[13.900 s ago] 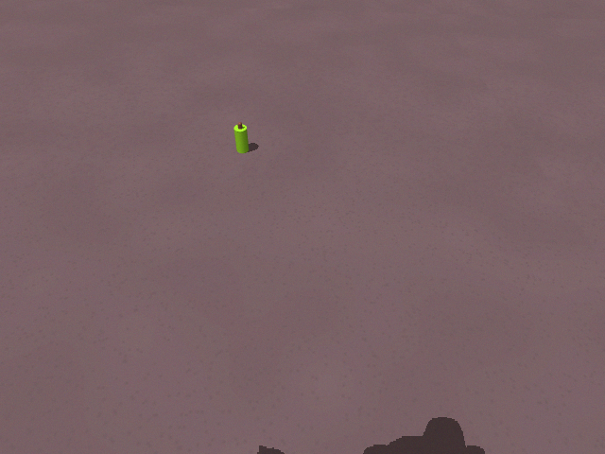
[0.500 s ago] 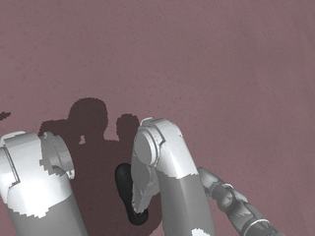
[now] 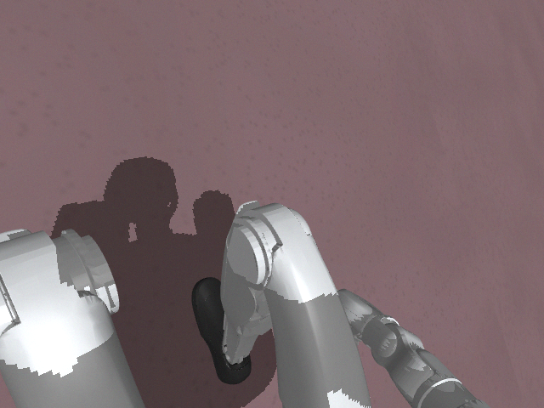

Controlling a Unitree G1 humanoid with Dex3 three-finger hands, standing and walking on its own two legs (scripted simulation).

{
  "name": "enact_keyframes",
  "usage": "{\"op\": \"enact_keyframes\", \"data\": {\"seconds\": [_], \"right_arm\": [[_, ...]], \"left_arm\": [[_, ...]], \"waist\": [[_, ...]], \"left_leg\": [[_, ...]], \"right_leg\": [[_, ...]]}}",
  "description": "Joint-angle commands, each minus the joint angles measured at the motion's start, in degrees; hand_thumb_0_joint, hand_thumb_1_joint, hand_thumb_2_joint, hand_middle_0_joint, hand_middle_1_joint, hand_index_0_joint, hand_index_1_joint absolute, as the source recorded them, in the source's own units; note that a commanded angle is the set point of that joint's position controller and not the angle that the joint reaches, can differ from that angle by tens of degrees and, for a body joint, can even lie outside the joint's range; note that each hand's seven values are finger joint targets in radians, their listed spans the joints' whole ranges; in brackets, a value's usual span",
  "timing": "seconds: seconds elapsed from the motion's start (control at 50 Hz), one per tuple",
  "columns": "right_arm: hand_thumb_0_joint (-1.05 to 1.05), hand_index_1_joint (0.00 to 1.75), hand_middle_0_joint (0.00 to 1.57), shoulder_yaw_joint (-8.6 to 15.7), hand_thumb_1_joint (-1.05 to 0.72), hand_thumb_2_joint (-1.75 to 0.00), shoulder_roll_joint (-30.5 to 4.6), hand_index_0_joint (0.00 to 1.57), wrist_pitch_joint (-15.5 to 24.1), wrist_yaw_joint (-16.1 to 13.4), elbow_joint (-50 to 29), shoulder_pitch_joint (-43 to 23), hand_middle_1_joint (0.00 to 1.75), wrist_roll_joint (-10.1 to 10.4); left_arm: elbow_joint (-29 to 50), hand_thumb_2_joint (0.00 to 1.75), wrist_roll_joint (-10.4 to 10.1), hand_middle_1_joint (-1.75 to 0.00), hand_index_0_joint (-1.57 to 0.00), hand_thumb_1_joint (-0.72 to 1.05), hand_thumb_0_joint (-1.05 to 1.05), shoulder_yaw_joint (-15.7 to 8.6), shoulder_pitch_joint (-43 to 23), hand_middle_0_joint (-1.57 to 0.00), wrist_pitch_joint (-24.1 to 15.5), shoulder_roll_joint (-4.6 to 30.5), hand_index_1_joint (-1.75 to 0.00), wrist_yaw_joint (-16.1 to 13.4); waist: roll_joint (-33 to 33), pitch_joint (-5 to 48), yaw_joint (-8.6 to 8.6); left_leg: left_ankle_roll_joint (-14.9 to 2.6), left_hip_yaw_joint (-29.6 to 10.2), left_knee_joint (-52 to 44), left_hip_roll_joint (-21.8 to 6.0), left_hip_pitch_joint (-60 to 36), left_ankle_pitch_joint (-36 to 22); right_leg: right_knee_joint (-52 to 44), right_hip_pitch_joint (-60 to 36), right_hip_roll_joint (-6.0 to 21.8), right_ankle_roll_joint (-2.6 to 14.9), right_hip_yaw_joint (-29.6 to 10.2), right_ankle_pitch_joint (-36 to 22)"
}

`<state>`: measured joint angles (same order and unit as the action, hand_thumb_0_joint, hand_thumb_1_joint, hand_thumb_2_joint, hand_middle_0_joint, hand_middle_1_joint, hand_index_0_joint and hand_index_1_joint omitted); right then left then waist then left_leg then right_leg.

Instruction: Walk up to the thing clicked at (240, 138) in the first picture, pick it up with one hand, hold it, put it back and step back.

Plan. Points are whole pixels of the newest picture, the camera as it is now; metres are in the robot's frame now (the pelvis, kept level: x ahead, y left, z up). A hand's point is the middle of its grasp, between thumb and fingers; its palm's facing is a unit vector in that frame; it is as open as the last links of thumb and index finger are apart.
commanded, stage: settle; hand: left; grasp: from the side
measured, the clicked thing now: out of the picture +0.41 +0.34 -0.19
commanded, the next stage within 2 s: none
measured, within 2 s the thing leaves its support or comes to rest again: leaves its support in 0.50 s
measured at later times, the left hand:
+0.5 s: hand out of the picture +0.39 +0.33 -0.17, palm faces +0.44 -0.90 +0.01, open 9.0 cm
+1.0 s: hand out of the picture +0.36 +0.36 -0.05, palm faces +0.44 -0.90 -0.06, open 9.0 cm
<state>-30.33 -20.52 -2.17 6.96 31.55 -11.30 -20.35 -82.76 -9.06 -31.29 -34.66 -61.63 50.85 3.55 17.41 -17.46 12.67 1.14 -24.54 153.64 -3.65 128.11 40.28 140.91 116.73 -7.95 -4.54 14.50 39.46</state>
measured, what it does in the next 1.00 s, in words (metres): stands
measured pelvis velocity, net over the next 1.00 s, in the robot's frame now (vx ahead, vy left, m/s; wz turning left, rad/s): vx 0.01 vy -0.01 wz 0.09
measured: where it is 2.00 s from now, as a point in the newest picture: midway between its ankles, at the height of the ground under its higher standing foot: (158, 379)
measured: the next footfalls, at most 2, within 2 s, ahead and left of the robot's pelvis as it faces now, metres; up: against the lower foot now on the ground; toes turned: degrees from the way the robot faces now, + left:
none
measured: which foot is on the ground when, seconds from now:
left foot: down 0.00-1.00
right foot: down 0.00-1.00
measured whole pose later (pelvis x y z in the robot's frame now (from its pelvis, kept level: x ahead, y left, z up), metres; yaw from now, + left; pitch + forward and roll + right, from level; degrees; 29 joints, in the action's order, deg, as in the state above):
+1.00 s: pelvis +0.01 -0.01 +0.04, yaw +5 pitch +23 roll -13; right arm -13.0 -17.1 -4.4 5.5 35.2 -1.1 -9.3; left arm -51.1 -9.9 -27.4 -25.8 -38.0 35.3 8.5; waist 6.2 -2.9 7.2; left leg 0.7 -15.6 143.2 -3.9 129.9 38.3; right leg 136.2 119.7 -4.0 -2.5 9.4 41.1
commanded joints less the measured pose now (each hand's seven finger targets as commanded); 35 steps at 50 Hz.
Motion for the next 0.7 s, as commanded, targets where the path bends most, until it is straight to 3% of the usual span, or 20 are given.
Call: {"op": "enact_keyframes", "data": {"seconds": [0.0,0.18,0.26,0.32,0.34,0.36,0.42,0.44,0.48,0.5,0.54,0.58,0.6,0.62,0.64,0.66,0.68], "right_arm": [[0.00,0.30,0.20,7.0,-0.87,-0.89,-20.5,0.20,-0.6,-1.1,-1.1,1.5,0.30,-0.3],[0.00,0.30,0.20,7.0,-0.89,-0.90,-20.8,0.20,-1.2,-1.3,-0.9,1.6,0.30,-0.2],[0.00,0.30,0.20,7.7,-0.90,-0.90,-20.5,0.20,-1.5,-1.4,-1.1,1.5,0.30,-0.1],[0.00,0.30,0.20,8.6,-0.90,-0.90,-20.2,0.20,-1.6,-1.4,-1.2,2.3,0.30,0.2],[0.00,0.30,0.20,9.0,-0.90,-0.90,-20.1,0.20,-1.7,-1.4,-1.3,1.9,0.30,0.6],[0.00,0.30,0.20,9.4,-0.90,-0.90,-19.7,0.20,-1.7,-1.4,-1.0,3.1,0.30,0.5],[0.00,0.30,0.20,10.7,-0.90,-0.90,-19.4,0.20,-2.0,-1.5,-1.1,4.4,0.30,1.0],[0.00,0.30,0.20,10.9,-0.91,-0.90,-18.9,0.20,-2.1,-1.4,-1.0,4.5,0.30,1.4],[0.00,0.30,0.20,12.0,-0.92,-0.91,-18.2,0.20,-2.3,-1.7,-0.8,5.4,0.30,1.8],[0.00,0.30,0.20,12.6,-0.91,-0.91,-18.3,0.20,-2.3,-1.8,-1.1,5.6,0.30,1.9],[0.00,0.30,0.20,13.5,-0.92,-0.91,-17.5,0.20,-2.4,-2.0,-1.3,6.5,0.30,2.5],[0.00,0.30,0.20,14.6,-0.92,-0.91,-16.6,0.20,-2.4,-2.2,-1.0,7.8,0.30,3.0],[0.00,0.30,0.20,15.0,-0.93,-0.91,-15.9,0.20,-2.7,-2.2,0.4,9.1,0.30,3.4],[0.00,0.30,0.20,15.8,-0.92,-0.91,-16.1,0.20,-2.4,-2.3,-0.5,8.5,0.30,4.0],[0.00,0.30,0.20,16.5,-0.92,-0.91,-15.5,0.20,-2.4,-2.3,0.5,9.7,0.30,4.3],[0.00,0.30,0.20,17.3,-0.92,-0.91,-15.8,0.20,-2.2,-2.5,-0.7,9.6,0.30,4.8],[0.00,0.30,0.20,18.1,-0.92,-0.90,-15.8,0.20,-2.1,-2.5,-1.3,9.6,0.30,5.3]], "left_arm": [[8.6,1.16,0.5,-1.17,-1.09,0.55,0.00,1.4,-11.5,-1.09,-4.3,6.7,-1.17,0.8],[9.8,1.27,0.6,-1.28,-1.15,0.52,0.00,1.5,-11.9,-1.16,-3.6,7.2,-1.30,0.7],[13.7,1.30,1.0,-1.34,-1.20,0.48,0.00,1.0,-10.3,-1.21,-2.7,8.3,-1.35,1.3],[20.4,1.31,0.3,-1.37,-1.24,0.45,0.00,-0.7,-11.6,-1.24,-2.1,9.2,-1.39,1.3],[19.4,1.31,0.3,-1.38,-1.24,0.43,0.00,-0.6,-9.4,-1.24,-1.4,8.5,-1.39,1.3],[25.0,1.32,0.1,-1.39,-1.25,0.41,0.00,-1.6,-12.2,-1.26,-1.3,9.4,-1.41,1.0],[32.0,1.31,0.1,-1.39,-1.25,0.39,0.00,-3.4,-11.4,-1.25,0.1,10.9,-1.41,0.2],[33.4,1.30,0.3,-1.39,-1.25,0.35,0.00,-1.8,-12.1,-1.26,0.6,9.5,-1.40,0.0],[37.0,1.30,0.6,-1.40,-1.26,0.30,0.00,-2.5,-11.4,-1.26,2.1,9.7,-1.42,-0.4],[42.2,1.30,0.7,-1.39,-1.23,0.31,0.00,-4.3,-14.8,-1.24,2.1,12.1,-1.40,-1.1],[44.9,1.26,1.0,-1.37,-1.23,0.27,0.00,-5.0,-12.9,-1.23,3.8,12.4,-1.38,-1.7],[48.0,1.24,0.8,-1.34,-1.20,0.26,0.00,-3.9,-12.5,-1.20,5.5,9.7,-1.36,-1.8],[46.7,1.23,0.4,-1.35,-1.22,0.24,0.00,-1.7,-11.3,-1.22,6.6,5.5,-1.37,-1.6],[50.2,1.24,0.7,-1.36,-1.22,0.24,0.00,-2.9,-13.6,-1.22,7.2,8.0,-1.37,-1.8],[50.4,1.24,0.9,-1.36,-1.22,0.21,0.00,-2.0,-11.6,-1.22,8.2,6.6,-1.37,-1.6],[53.2,1.23,1.1,-1.35,-1.22,0.20,0.00,-3.3,-12.8,-1.22,9.0,8.5,-1.37,-1.6],[53.9,1.22,1.2,-1.35,-1.23,0.23,0.00,-2.9,-12.4,-1.23,9.7,8.3,-1.36,-1.3]], "waist": [[-33.0,31.0,6.49],[-35.1,32.3,6.62],[-36.3,33.7,5.35],[-38.4,36.3,4.41],[-38.9,35.8,3.85],[-40.3,38.1,3.37],[-43.3,42.0,2.30],[-43.9,41.0,2.62],[-44.3,42.0,1.86],[-46.7,42.8,1.36],[-47.8,45.2,0.43],[-47.8,47.1,0.24],[-46.8,45.6,0.69],[-47.8,45.9,0.17],[-47.5,46.8,-0.38],[-48.0,48.5,-1.06],[-48.1,49.9,-1.42]], "left_leg": [[0.52,6.3,-18.4,-3.5,-24.3,-6.6],[0.79,6.2,-18.5,-3.6,-26.6,-9.5],[0.77,6.7,-19.0,-3.7,-27.4,-9.5],[1.01,7.1,-19.5,-3.7,-28.8,-10.5],[1.03,7.4,-20.1,-3.6,-28.7,-9.7],[1.20,7.5,-20.0,-3.8,-30.2,-11.4],[1.28,8.4,-20.4,-3.7,-32.3,-13.4],[1.28,8.6,-21.4,-3.5,-31.1,-11.2],[1.22,8.9,-22.4,-3.5,-31.7,-9.5],[1.38,9.3,-23.1,-3.5,-32.1,-10.1],[1.33,9.7,-23.7,-3.3,-33.0,-11.0],[1.17,10.1,-24.1,-3.2,-34.0,-11.7],[1.15,10.1,-24.9,-3.0,-33.4,-10.6],[1.08,10.4,-25.4,-2.9,-32.7,-9.6],[0.94,10.7,-25.6,-2.8,-33.5,-9.4],[0.90,11.1,-25.7,-2.7,-33.7,-10.6],[0.78,11.5,-25.7,-2.5,-33.5,-11.1]], "right_leg": [[-10.7,-11.8,-1.1,4.84,7.2,-12.3],[-10.8,-12.9,-1.1,4.74,7.1,-14.4],[-10.9,-13.1,-1.0,4.85,6.5,-14.0],[-10.9,-13.7,-0.8,5.00,6.2,-14.7],[-10.8,-13.0,-0.6,5.10,6.0,-13.9],[-10.6,-13.5,-0.7,5.19,5.8,-15.4],[-10.8,-14.8,-0.4,5.43,4.6,-16.9],[-10.9,-13.6,-0.1,5.67,4.4,-15.2],[-11.9,-13.2,-0.1,5.89,3.6,-13.7],[-11.8,-13.3,0.2,5.99,3.3,-14.4],[-11.9,-13.5,0.3,6.22,2.6,-14.8],[-12.6,-13.3,0.5,6.41,1.6,-15.3],[-13.2,-12.1,0.6,6.40,1.6,-14.1],[-13.1,-11.0,0.7,6.59,1.3,-13.8],[-13.6,-11.0,0.8,6.58,0.9,-13.6],[-13.7,-11.5,0.9,6.62,0.6,-14.7],[-13.6,-11.9,1.1,6.63,0.2,-15.4]]}}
